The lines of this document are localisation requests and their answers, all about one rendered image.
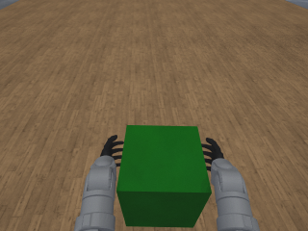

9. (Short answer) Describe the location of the robot left forearm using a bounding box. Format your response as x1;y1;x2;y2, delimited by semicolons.
73;155;116;231

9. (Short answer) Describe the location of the robot right hand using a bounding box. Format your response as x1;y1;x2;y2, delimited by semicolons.
201;138;224;171

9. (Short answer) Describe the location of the robot right forearm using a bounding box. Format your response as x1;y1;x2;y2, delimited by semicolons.
211;158;260;231

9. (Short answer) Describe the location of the carton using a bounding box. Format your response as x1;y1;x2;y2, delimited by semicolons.
116;125;212;228

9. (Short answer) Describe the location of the robot left hand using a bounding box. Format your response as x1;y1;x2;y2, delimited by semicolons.
100;135;124;167

